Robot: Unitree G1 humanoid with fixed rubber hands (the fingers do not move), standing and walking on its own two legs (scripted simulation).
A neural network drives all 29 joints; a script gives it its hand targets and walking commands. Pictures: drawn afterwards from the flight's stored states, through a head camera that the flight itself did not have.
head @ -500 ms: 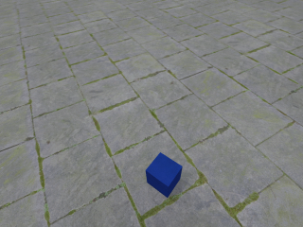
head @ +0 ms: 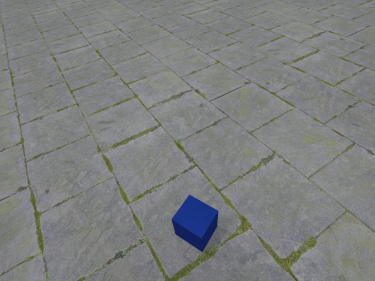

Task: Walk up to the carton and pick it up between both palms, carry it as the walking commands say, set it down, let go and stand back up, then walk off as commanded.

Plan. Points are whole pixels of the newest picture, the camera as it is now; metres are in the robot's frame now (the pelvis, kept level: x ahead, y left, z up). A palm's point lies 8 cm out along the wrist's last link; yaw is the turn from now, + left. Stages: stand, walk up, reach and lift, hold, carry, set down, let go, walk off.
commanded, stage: walk up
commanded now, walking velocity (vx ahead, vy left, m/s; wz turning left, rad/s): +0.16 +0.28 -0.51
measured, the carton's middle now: (195, 223) +0.54 +0.05 -0.66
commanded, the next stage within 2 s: none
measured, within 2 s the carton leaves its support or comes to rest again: neither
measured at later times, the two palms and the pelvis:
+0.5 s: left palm (41, 277) +0.17 +0.39 -0.11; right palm (287, 279) +0.18 -0.18 -0.11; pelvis +0.11 +0.11 +0.00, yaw -15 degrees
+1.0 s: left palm (89, 198) +0.38 +0.35 -0.12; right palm out of the picture +0.15 -0.08 -0.12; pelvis +0.21 +0.16 +0.01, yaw -24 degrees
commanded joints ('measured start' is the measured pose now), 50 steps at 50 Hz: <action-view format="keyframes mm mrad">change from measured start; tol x16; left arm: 1 304 229 70 73 50 -32 49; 50 -98 39 16 -28 26 19 -7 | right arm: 1 -60 -74 -79 -136 -66 18 35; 15 -301 -58 -54 -240 -36 46 98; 24 50 -244 -102 -121 -18 22 61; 50 5 -118 -67 -168 -35 -5 -24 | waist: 1 75 -250 31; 21 -24 -296 18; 24 -64 304 -83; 50 -9 131 -10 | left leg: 1 -538 6 -154 674 -78 -37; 16 -457 27 -113 257 227 -93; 22 56 44 -106 -161 303 -49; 25 129 395 -342 -325 317 6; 31 -7 209 -58 -290 560 67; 36 -40 206 -71 -328 374 96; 41 146 246 -35 -202 927 131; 50 182 309 -22 -109 1098 138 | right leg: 1 311 -387 779 -494 509 -130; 3 208 -333 741 -477 455 -188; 8 307 -235 369 -347 900 -84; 15 196 -214 386 -430 451 -59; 20 90 -205 383 -367 469 -14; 22 -36 -134 342 -212 376 32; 25 -320 36 93 415 -272 68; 29 -272 9 60 560 -39 68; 50 -139 45 -33 85 -116 57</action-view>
